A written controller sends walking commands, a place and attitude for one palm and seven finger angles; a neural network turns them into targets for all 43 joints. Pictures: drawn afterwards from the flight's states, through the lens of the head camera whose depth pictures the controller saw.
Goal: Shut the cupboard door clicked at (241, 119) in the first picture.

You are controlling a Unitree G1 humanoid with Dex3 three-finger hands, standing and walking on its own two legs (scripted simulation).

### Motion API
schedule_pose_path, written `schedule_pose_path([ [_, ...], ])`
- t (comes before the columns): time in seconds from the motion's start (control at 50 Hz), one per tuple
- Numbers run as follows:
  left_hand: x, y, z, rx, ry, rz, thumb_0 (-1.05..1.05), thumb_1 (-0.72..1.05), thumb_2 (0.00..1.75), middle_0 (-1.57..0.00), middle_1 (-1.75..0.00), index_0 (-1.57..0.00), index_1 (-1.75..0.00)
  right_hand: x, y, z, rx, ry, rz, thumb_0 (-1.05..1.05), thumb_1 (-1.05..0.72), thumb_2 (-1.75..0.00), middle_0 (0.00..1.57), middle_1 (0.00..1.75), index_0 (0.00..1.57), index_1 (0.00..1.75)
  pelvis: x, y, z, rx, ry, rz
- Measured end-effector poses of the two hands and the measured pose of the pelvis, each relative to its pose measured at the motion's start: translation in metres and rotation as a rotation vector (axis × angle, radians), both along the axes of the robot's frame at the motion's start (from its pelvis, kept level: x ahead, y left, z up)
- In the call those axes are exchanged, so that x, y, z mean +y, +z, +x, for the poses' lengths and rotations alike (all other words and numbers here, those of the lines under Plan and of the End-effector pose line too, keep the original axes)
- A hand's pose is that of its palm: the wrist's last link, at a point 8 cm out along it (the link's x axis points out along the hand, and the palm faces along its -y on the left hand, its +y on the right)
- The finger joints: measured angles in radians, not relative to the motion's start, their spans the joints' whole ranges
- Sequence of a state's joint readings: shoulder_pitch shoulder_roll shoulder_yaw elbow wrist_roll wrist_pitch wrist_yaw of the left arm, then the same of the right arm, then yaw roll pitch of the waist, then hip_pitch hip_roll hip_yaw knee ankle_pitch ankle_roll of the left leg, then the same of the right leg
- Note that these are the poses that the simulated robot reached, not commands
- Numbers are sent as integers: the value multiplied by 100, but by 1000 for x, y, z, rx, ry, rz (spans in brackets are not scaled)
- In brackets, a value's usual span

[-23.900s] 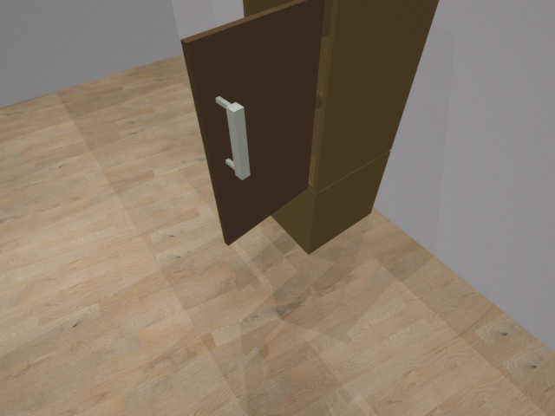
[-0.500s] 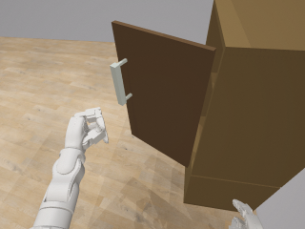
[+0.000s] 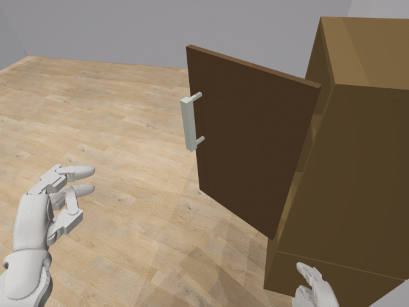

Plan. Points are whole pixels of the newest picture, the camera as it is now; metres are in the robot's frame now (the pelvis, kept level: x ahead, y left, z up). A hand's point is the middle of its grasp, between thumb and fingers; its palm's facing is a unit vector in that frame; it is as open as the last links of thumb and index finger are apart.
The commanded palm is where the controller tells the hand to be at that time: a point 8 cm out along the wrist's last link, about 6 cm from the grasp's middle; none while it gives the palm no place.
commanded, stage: draw the hand back to the body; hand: left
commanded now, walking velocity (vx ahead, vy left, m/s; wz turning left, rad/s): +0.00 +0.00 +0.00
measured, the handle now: (194, 122) +0.60 +0.11 +0.04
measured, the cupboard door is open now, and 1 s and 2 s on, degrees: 63 63 63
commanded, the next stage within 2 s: step back with the hand held close in 0.52 s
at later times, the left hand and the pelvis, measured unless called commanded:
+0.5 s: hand (50, 224) +0.19 +0.26 +0.15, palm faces +0.45 -0.80 -0.39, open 7.4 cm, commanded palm +0.14 +0.29 +0.17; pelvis +0.00 -0.01 +0.00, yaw +0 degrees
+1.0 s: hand (40, 226) +0.18 +0.27 +0.15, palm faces +0.36 -0.79 -0.50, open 7.5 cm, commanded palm +0.12 +0.31 +0.17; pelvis -0.02 +0.01 -0.01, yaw -1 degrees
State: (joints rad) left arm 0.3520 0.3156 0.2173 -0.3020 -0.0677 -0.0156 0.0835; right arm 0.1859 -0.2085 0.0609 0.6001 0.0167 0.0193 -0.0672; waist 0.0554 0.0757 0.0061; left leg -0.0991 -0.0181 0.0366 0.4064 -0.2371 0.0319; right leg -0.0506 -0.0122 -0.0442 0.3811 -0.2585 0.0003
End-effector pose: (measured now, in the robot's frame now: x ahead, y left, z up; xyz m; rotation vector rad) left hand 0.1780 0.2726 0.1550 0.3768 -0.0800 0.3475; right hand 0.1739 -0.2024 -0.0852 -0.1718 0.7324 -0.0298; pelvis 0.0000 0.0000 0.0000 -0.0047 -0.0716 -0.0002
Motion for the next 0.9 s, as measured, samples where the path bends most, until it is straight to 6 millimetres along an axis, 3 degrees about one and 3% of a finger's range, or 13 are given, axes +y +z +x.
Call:
schedule_pose_path([
  [0.18, 31, 20, -35, -16, 108, 113, 2, 89, 90, -39, -50, -39, -49, -17, -4, -10, 11, -41, -28, 1, -91, -90, 20, 30, 20, 30, 0, 0, 1, 5, -2, -3],
  [0.26, 35, 22, -44, -31, 149, 118, 2, 89, 90, -30, -40, -30, -40, -22, -2, -8, -5, -36, -43, 1, -91, -90, 20, 30, 20, 30, 0, -1, 0, 3, 3, -2],
  [0.42, 24, 12, -38, -40, 120, 65, 2, 89, 90, -23, -32, -23, -32, -24, 6, 0, -48, -28, -54, 1, -91, -90, 20, 30, 20, 30, -4, -1, -2, 3, 4, 0],
  [0.6, 20, 19, -33, -51, 99, 86, 2, 89, 90, -22, -30, -21, -30, -20, 9, 4, -70, -27, -34, 1, -91, -90, 20, 30, 20, 30, -7, 0, -1, 2, -3, -2],
  [0.9, 31, 18, -29, -17, 38, 166, 2, 89, 90, -21, -30, -21, -30, -36, 1, -16, 38, -126, -85, 1, -91, -90, 20, 30, 20, 30, 6, -4, -9, 81, -10, -11],
])
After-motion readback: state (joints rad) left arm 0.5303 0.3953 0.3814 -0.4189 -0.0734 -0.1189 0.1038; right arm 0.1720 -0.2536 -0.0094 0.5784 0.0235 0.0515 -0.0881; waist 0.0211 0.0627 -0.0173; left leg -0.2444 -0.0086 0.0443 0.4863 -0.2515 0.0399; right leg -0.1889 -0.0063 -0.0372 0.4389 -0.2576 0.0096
